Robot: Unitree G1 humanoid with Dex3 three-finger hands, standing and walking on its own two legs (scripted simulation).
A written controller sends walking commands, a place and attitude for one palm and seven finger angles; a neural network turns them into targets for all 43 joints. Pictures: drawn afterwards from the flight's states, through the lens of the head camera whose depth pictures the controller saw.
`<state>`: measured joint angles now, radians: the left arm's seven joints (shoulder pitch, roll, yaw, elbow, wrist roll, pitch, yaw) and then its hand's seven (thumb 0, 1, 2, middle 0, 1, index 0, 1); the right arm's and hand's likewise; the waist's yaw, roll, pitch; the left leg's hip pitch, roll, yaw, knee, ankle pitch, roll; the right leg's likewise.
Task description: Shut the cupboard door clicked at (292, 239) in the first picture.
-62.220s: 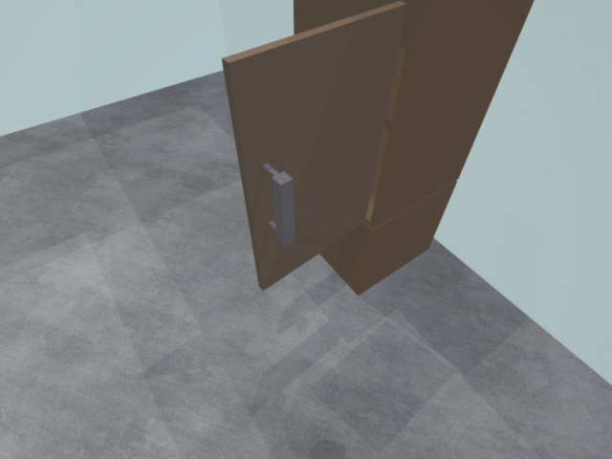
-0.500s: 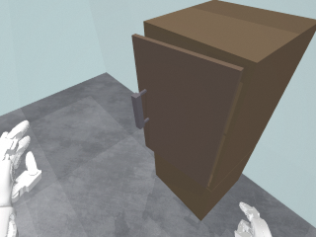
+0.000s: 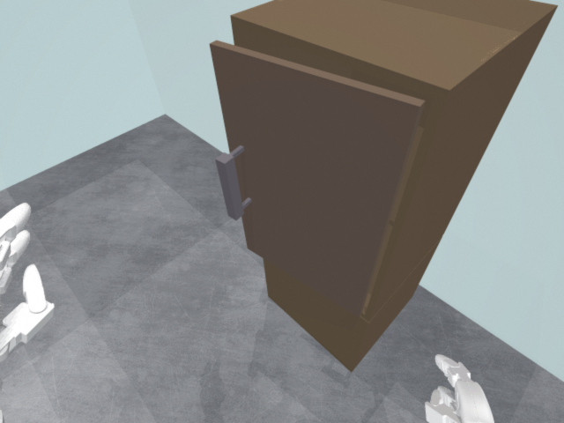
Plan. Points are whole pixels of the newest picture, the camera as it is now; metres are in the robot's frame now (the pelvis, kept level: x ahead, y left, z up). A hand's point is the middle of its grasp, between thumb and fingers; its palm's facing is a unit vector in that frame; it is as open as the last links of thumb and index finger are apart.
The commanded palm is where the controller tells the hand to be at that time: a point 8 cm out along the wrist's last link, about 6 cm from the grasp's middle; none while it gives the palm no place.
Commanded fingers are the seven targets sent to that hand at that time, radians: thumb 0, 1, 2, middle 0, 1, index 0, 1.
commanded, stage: step back with the hand held close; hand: left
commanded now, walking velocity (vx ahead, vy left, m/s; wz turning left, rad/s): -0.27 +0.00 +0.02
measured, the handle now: (237, 183) +0.60 +0.15 -0.04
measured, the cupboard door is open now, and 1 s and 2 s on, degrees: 8 8 8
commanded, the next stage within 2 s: stop stepping back and stand still in 1.06 s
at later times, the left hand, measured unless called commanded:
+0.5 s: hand out of the picture +0.11 +0.29 +0.16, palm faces +0.48 -0.75 -0.46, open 7.4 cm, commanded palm +0.05 +0.32 +0.18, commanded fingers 0.00 0.90 0.90 -0.20 -0.30 -0.20 -0.30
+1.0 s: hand out of the picture +0.03 +0.30 +0.17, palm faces +0.50 -0.75 -0.44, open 7.4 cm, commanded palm -0.02 +0.32 +0.18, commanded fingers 0.00 0.90 0.90 -0.20 -0.30 -0.20 -0.30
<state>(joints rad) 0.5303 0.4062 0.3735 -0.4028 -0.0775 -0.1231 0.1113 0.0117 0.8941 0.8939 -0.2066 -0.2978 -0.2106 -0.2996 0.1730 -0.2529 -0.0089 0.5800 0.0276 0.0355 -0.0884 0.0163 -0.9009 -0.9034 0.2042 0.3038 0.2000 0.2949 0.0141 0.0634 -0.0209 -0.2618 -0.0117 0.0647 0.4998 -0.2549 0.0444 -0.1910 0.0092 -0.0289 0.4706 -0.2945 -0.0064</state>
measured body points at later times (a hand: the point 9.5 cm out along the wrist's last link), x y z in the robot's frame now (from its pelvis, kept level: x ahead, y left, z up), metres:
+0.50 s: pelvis -0.08 +0.01 -0.02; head -0.07 +0.03 +0.43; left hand +0.08 +0.33 +0.18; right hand +0.09 -0.22 -0.09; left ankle +0.01 +0.09 -0.74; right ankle -0.03 -0.11 -0.74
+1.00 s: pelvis -0.15 +0.01 -0.01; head -0.14 +0.05 +0.44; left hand +0.00 +0.34 +0.19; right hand +0.04 -0.21 -0.08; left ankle +0.00 +0.09 -0.74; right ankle -0.27 -0.12 -0.72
